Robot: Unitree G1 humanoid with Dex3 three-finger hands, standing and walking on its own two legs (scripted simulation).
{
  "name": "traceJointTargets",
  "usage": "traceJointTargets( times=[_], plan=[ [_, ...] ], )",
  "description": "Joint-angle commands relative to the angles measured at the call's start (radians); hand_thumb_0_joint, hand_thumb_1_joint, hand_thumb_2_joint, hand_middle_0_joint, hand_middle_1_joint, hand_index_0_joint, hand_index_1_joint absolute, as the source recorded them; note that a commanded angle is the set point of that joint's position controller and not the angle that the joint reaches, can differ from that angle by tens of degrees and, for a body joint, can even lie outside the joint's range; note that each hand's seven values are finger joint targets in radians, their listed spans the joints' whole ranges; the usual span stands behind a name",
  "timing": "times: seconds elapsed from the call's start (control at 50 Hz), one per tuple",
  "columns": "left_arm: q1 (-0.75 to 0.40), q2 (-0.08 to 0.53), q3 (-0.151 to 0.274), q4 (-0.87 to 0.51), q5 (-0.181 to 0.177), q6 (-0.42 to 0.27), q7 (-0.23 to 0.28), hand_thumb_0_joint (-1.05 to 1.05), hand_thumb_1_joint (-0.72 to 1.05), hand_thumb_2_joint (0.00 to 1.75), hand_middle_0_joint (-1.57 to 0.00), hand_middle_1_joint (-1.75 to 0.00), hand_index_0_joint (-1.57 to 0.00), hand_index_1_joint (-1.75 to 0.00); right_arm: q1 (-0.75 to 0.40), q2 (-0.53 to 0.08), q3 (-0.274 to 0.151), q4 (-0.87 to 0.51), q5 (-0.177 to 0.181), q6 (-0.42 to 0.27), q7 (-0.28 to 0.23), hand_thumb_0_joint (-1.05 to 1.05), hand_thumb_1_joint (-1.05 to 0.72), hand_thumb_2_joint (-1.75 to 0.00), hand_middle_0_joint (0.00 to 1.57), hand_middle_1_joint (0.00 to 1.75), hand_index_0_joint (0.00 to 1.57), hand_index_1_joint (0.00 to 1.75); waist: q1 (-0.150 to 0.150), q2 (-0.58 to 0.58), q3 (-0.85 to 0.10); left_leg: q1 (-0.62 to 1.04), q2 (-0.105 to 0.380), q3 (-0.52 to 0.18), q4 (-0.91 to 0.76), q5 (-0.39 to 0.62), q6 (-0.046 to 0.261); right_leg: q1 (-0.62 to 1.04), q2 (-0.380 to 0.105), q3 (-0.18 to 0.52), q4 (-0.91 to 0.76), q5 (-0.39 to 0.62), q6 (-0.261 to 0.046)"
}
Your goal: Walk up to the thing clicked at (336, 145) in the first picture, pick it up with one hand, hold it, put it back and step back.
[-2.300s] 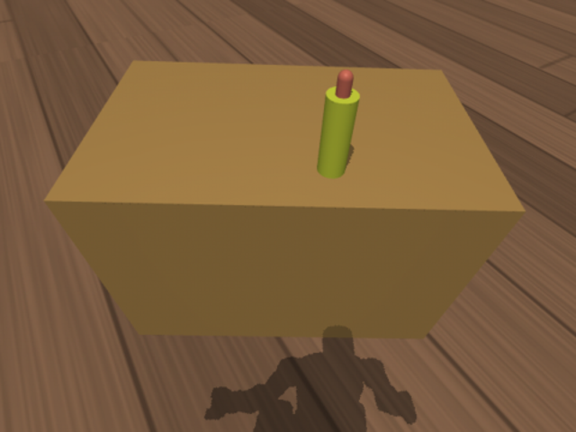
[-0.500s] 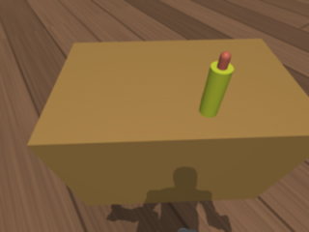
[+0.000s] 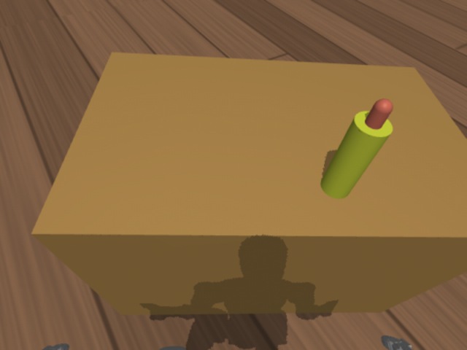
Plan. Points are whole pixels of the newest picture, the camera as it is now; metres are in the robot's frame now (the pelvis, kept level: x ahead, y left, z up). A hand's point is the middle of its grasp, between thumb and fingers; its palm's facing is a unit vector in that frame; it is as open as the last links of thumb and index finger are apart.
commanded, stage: walk up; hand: right
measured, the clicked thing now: (356, 151) +0.47 -0.23 +0.07
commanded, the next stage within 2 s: stand in 0.98 s
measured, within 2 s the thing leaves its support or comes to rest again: neither
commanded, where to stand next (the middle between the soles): +0.03 -0.03 m, yaw +1 degrees
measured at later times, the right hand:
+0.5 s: hand out of the picture +0.08 -0.26 -0.13, palm faces -0.03 +0.94 -0.35, open 7.4 cm
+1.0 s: hand out of the picture +0.08 -0.25 -0.12, palm faces -0.02 +0.94 -0.35, open 7.4 cm
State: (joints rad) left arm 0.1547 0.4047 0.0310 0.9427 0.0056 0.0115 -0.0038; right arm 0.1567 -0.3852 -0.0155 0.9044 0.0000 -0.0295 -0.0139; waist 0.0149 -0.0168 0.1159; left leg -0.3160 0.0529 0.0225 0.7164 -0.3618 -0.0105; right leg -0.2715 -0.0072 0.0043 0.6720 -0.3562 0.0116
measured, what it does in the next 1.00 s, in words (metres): stands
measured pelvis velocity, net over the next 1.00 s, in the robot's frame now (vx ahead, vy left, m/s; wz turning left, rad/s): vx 0.00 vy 0.00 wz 0.00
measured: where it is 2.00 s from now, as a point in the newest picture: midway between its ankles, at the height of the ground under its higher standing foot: outside the picture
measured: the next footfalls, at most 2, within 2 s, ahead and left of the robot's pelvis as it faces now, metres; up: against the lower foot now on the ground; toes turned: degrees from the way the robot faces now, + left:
none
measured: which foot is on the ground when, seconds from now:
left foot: down 0.00-1.00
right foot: down 0.00-1.00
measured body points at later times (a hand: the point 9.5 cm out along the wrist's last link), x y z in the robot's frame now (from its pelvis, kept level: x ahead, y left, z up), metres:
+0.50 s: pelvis -0.01 -0.01 +0.03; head +0.00 -0.01 +0.48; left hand +0.09 +0.29 -0.10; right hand +0.08 -0.31 -0.10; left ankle +0.01 +0.13 -0.72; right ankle +0.00 -0.14 -0.72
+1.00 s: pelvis +0.00 +0.00 +0.03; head +0.01 +0.00 +0.48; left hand +0.07 +0.30 -0.11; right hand +0.08 -0.30 -0.10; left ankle +0.01 +0.13 -0.72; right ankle +0.00 -0.14 -0.72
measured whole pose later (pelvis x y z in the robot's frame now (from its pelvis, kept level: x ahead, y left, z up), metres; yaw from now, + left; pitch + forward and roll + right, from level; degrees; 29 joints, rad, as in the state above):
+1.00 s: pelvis +0.00 +0.00 +0.03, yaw +0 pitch -2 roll +0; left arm 0.09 0.35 0.02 1.15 0.01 0.02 -0.02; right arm 0.09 -0.35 0.00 1.15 -0.01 -0.03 0.00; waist 0.00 -0.01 0.05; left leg -0.13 0.03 0.04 0.32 -0.15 -0.01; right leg -0.11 -0.03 0.01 0.32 -0.17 0.03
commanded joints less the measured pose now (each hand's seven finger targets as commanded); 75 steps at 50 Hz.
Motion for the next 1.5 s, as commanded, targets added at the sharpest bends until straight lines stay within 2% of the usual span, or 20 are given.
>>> traceJointTargets(
  times=[0.0, 0.02, 0.04, 0.08, 0.14, 0.22, 0.26, 0.3, 0.38, 0.64, 0.9, 0.94, 0.96, 1.02, 1.06, 1.08, 1.14, 1.4, 1.48],
  plan=[
    [-0.038, 0.184, 0.033, -0.043, -0.012, -0.025, 0.005, 0.00, 0.90, 0.90, -0.20, -0.30, -0.20, -0.30, -0.029, -0.236, -0.063, -0.028, 0.003, -0.023, -0.015, 0.00, -0.90, -0.90, 0.20, 0.30, 0.20, 0.30, -0.007, 0.083, -0.202, 0.108, 0.112, -0.139, -0.194, 0.395, 0.077, 0.074, -0.085, 0.071, -0.062, 0.402, -0.073],
    [-0.027, 0.184, 0.029, -0.027, -0.008, -0.022, 0.005, 0.00, 0.90, 0.90, -0.20, -0.30, -0.20, -0.30, -0.057, -0.239, -0.060, -0.024, 0.003, -0.022, -0.013, 0.00, -0.90, -0.90, 0.20, 0.30, 0.20, 0.30, 0.003, 0.073, -0.176, 0.089, 0.123, -0.145, -0.202, 0.354, 0.091, 0.070, -0.081, 0.071, -0.082, 0.349, -0.070],
    [-0.030, 0.186, 0.026, -0.016, -0.006, -0.023, 0.004, 0.00, 0.90, 0.90, -0.20, -0.30, -0.20, -0.30, -0.065, -0.231, -0.054, -0.015, 0.003, -0.022, -0.011, 0.00, -0.90, -0.90, 0.20, 0.30, 0.20, 0.30, -0.001, 0.049, -0.174, 0.095, 0.126, -0.139, -0.216, 0.337, 0.094, 0.077, -0.086, 0.081, -0.107, 0.327, -0.071],
    [-0.048, 0.191, 0.027, 0.003, -0.006, -0.026, 0.001, 0.00, 0.90, 0.90, -0.20, -0.30, -0.20, -0.30, -0.067, -0.225, -0.046, 0.006, 0.004, -0.023, -0.007, 0.00, -0.90, -0.90, 0.20, 0.30, 0.20, 0.30, -0.007, 0.035, -0.164, 0.093, 0.109, -0.122, -0.237, 0.312, 0.077, 0.103, -0.098, 0.097, -0.151, 0.328, -0.075],
    [-0.080, 0.190, 0.020, 0.028, -0.005, -0.031, 0.000, 0.00, 0.90, 0.90, -0.20, -0.30, -0.20, -0.30, -0.105, -0.207, -0.038, 0.036, 0.005, -0.019, 0.000, 0.00, -0.90, -0.90, 0.20, 0.30, 0.20, 0.30, -0.014, 0.007, -0.143, 0.150, 0.074, -0.082, -0.255, 0.257, 0.054, 0.058, -0.118, 0.123, -0.241, 0.299, -0.075],
    [-0.120, 0.182, 0.020, 0.058, -0.006, -0.033, -0.001, 0.00, 0.90, 0.90, -0.20, -0.30, -0.20, -0.30, -0.108, -0.194, -0.030, 0.081, 0.005, -0.016, 0.006, 0.00, -0.90, -0.90, 0.20, 0.30, 0.20, 0.30, -0.020, -0.025, -0.138, 0.186, 0.069, -0.071, -0.312, 0.248, 0.041, 0.074, -0.125, 0.127, -0.309, 0.253, -0.063],
    [-0.120, 0.177, 0.021, 0.073, -0.005, -0.033, -0.002, 0.00, 0.90, 0.90, -0.20, -0.30, -0.20, -0.30, -0.117, -0.195, -0.031, 0.099, 0.004, -0.016, 0.007, 0.00, -0.90, -0.90, 0.20, 0.30, 0.20, 0.30, -0.017, -0.023, -0.149, 0.208, 0.072, -0.070, -0.335, 0.267, 0.036, 0.094, -0.124, 0.118, -0.335, 0.262, -0.059],
    [-0.137, 0.170, 0.021, 0.085, -0.007, -0.031, -0.003, 0.00, 0.90, 0.90, -0.20, -0.30, -0.20, -0.30, -0.123, -0.183, -0.026, 0.115, 0.001, -0.015, 0.008, 0.00, -0.90, -0.90, 0.20, 0.30, 0.20, 0.30, -0.017, -0.036, -0.124, 0.197, 0.067, -0.069, -0.364, 0.244, 0.027, 0.092, -0.124, 0.122, -0.373, 0.232, -0.052],
    [-0.134, 0.164, 0.025, 0.110, -0.005, -0.030, -0.003, 0.00, 0.90, 0.90, -0.20, -0.30, -0.20, -0.30, -0.133, -0.184, -0.024, 0.143, -0.003, -0.016, 0.009, 0.00, -0.90, -0.90, 0.20, 0.30, 0.20, 0.30, -0.011, -0.016, -0.125, 0.210, 0.075, -0.071, -0.402, 0.234, 0.023, 0.110, -0.119, 0.111, -0.402, 0.215, -0.045],
    [-0.123, 0.146, 0.027, 0.143, -0.002, -0.022, -0.005, 0.00, 0.90, 0.90, -0.20, -0.30, -0.20, -0.30, -0.125, -0.183, -0.024, 0.182, -0.008, -0.022, 0.004, 0.00, -0.90, -0.90, 0.20, 0.30, 0.20, 0.30, -0.009, 0.027, -0.139, 0.190, 0.088, -0.083, -0.457, 0.210, 0.023, 0.148, -0.109, 0.092, -0.408, 0.235, -0.036],
    [-0.102, 0.142, 0.022, 0.160, -0.003, -0.018, -0.004, 0.00, 0.90, 0.90, -0.20, -0.30, -0.20, -0.30, -0.122, -0.184, -0.029, 0.183, -0.006, -0.022, 0.002, 0.00, -0.90, -0.90, 0.20, 0.30, 0.20, 0.30, -0.012, 0.027, -0.140, 0.214, 0.093, -0.087, -0.459, 0.276, 0.025, 0.141, -0.109, 0.083, -0.394, 0.277, -0.029],
    [-0.108, 0.145, 0.023, 0.157, 0.000, -0.019, -0.004, 0.00, 0.90, 0.90, -0.20, -0.30, -0.20, -0.30, -0.118, -0.182, -0.029, 0.183, -0.007, -0.021, 0.003, 0.00, -0.90, -0.90, 0.20, 0.30, 0.20, 0.30, -0.015, 0.018, -0.148, 0.213, 0.091, -0.082, -0.453, 0.278, 0.026, 0.149, -0.111, 0.085, -0.399, 0.284, -0.029],
    [-0.102, 0.149, 0.014, 0.149, 0.007, -0.028, 0.000, 0.00, 0.90, 0.90, -0.20, -0.30, -0.20, -0.30, -0.108, -0.181, -0.028, 0.189, -0.015, -0.014, 0.004, 0.00, -0.90, -0.90, 0.20, 0.30, 0.20, 0.30, -0.017, 0.047, -0.142, 0.204, 0.090, -0.082, -0.458, 0.241, 0.019, 0.142, -0.122, 0.089, -0.405, 0.239, -0.027],
    [-0.099, 0.153, 0.011, 0.147, 0.009, -0.036, 0.003, 0.00, 0.90, 0.90, -0.20, -0.30, -0.20, -0.30, -0.115, -0.177, -0.027, 0.185, -0.014, -0.010, 0.007, 0.00, -0.90, -0.90, 0.20, 0.30, 0.20, 0.30, -0.017, 0.033, -0.136, 0.207, 0.092, -0.086, -0.460, 0.246, 0.021, 0.138, -0.123, 0.086, -0.406, 0.256, -0.027],
    [-0.091, 0.153, 0.009, 0.147, 0.008, -0.041, 0.005, 0.00, 0.90, 0.90, -0.20, -0.30, -0.20, -0.30, -0.120, -0.178, -0.028, 0.183, -0.012, -0.010, 0.009, 0.00, -0.90, -0.90, 0.20, 0.30, 0.20, 0.30, -0.015, 0.013, -0.153, 0.233, 0.094, -0.084, -0.446, 0.296, 0.027, 0.146, -0.127, 0.085, -0.401, 0.289, -0.024],
    [-0.094, 0.153, 0.009, 0.147, 0.006, -0.040, 0.006, 0.00, 0.90, 0.90, -0.20, -0.30, -0.20, -0.30, -0.110, -0.176, -0.027, 0.186, -0.011, -0.010, 0.010, 0.00, -0.90, -0.90, 0.20, 0.30, 0.20, 0.30, -0.018, 0.012, -0.133, 0.216, 0.088, -0.083, -0.453, 0.290, 0.024, 0.143, -0.126, 0.086, -0.407, 0.293, -0.024],
    [-0.087, 0.154, 0.008, 0.143, 0.004, -0.042, 0.007, 0.00, 0.90, 0.90, -0.20, -0.30, -0.20, -0.30, -0.115, -0.182, -0.029, 0.184, -0.012, -0.010, 0.011, 0.00, -0.90, -0.90, 0.20, 0.30, 0.20, 0.30, -0.015, 0.013, -0.151, 0.245, 0.092, -0.081, -0.440, 0.333, 0.027, 0.144, -0.127, 0.082, -0.398, 0.312, -0.024],
    [-0.079, 0.164, 0.006, 0.133, 0.003, -0.044, 0.012, 0.00, 0.90, 0.90, -0.20, -0.30, -0.20, -0.30, -0.109, -0.175, -0.026, 0.181, -0.009, -0.002, 0.014, 0.00, -0.90, -0.90, 0.20, 0.30, 0.20, 0.30, -0.018, 0.003, -0.139, 0.236, 0.085, -0.083, -0.444, 0.311, 0.024, 0.149, -0.128, 0.077, -0.408, 0.294, -0.021],
    [-0.076, 0.162, 0.008, 0.131, 0.003, -0.044, 0.013, 0.00, 0.90, 0.90, -0.20, -0.30, -0.20, -0.30, -0.107, -0.178, -0.027, 0.180, -0.008, -0.002, 0.012, 0.00, -0.90, -0.90, 0.20, 0.30, 0.20, 0.30, -0.016, 0.013, -0.145, 0.232, 0.084, -0.079, -0.435, 0.336, 0.025, 0.167, -0.133, 0.078, -0.410, 0.331, -0.022]
  ],
)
